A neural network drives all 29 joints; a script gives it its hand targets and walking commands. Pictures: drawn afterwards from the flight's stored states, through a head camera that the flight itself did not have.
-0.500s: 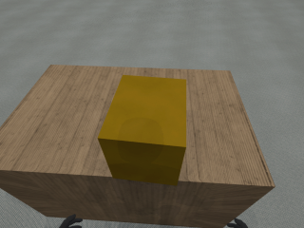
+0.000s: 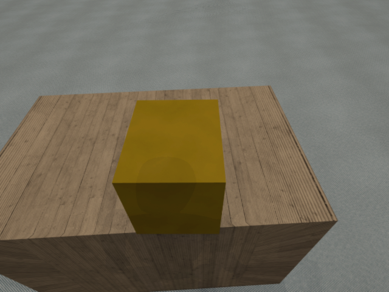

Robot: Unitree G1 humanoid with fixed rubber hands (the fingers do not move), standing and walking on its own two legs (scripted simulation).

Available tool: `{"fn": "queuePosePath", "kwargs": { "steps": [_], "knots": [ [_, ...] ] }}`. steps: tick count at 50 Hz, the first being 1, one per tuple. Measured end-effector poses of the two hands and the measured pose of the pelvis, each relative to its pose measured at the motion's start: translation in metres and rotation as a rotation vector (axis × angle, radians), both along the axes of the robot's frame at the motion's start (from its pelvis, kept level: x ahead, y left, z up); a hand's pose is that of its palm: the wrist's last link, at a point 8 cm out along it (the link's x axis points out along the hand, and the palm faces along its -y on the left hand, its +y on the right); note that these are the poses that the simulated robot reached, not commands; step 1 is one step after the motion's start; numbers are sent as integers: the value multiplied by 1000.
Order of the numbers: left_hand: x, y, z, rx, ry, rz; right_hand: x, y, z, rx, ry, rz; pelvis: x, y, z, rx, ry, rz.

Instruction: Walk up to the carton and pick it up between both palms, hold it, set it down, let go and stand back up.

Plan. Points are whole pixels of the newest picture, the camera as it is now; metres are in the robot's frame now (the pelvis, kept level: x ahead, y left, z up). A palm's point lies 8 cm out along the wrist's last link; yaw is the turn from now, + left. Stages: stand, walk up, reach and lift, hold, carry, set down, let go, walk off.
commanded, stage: stand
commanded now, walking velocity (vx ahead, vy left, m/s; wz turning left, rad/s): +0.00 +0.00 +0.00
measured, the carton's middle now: (177, 166) +0.43 +0.04 +0.00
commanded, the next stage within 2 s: none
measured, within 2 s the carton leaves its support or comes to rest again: neither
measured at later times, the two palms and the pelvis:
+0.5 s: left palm out of the picture +0.05 +0.24 -0.12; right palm out of the picture +0.00 -0.22 -0.15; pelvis +0.01 +0.02 +0.00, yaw -2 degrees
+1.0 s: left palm out of the picture +0.03 +0.24 -0.13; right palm out of the picture -0.02 -0.19 -0.15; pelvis +0.02 +0.03 +0.00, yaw -2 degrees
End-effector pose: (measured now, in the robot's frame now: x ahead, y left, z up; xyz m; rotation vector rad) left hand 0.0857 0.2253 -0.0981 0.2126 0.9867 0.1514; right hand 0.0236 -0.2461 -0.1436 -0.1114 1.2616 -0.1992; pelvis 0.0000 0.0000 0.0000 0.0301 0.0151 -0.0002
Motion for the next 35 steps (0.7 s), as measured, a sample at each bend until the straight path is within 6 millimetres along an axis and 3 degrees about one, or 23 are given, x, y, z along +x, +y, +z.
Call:
{"fn": "queuePosePath", "kwargs": {
  "steps": [17,35],
  "knots": [
    [-29,14,-18,-8,150,33,-20,14,1,-8,81,-52,8,11,2,-6,-3,-25],
    [-47,13,-30,-22,290,55,-38,36,-5,19,167,-81,16,20,3,-11,-26,-38]
  ]
}}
